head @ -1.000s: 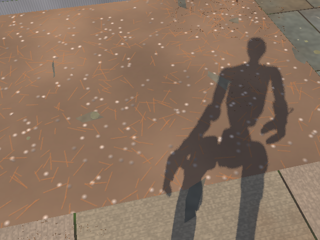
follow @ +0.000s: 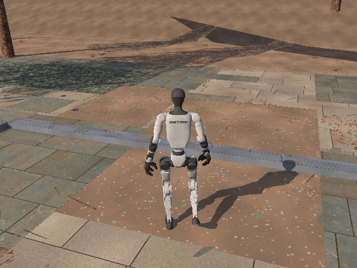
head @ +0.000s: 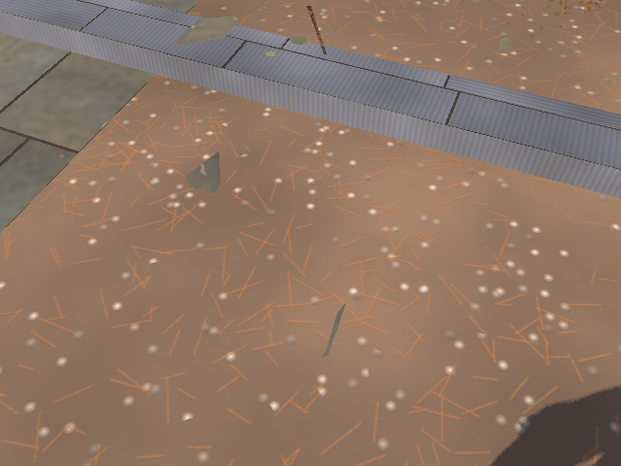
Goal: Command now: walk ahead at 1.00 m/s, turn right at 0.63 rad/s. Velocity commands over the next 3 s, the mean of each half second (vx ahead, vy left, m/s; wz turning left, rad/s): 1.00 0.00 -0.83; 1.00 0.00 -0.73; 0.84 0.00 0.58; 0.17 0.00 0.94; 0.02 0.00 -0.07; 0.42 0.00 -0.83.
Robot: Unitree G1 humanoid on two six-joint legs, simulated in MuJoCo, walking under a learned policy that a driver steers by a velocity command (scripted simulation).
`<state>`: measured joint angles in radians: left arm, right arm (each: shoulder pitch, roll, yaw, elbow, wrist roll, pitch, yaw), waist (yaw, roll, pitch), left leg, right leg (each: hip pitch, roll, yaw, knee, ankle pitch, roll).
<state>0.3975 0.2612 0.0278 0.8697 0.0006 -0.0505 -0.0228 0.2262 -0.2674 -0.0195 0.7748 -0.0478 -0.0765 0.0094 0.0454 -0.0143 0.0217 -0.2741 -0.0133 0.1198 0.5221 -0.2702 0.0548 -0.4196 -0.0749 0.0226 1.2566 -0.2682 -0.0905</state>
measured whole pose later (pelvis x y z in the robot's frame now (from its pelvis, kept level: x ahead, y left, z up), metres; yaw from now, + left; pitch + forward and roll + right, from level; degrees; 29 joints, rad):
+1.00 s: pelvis +0.88 -0.28 +0.00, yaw -48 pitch +2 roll +2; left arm 0.01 0.33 0.01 0.62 0.05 -0.03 -0.08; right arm 0.54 -0.31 -0.05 0.89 -0.02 -0.10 0.01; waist -0.10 -0.05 -0.02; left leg 0.00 -0.02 0.09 0.26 -0.30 -0.01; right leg -0.71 -0.02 0.06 0.93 -0.13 -0.07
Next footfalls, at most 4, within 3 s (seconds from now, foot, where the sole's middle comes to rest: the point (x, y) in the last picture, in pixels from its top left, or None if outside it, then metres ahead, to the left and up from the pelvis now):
0.30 right None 0.47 -0.11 -0.77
0.72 left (394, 291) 0.92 -0.14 -0.77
1.14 right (562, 267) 1.02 -0.59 -0.77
1.54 left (548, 153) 1.35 -0.59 -0.67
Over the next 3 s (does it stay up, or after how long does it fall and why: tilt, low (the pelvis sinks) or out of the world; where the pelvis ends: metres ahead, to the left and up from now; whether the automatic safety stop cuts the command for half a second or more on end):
stays up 1.61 -0.78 0.11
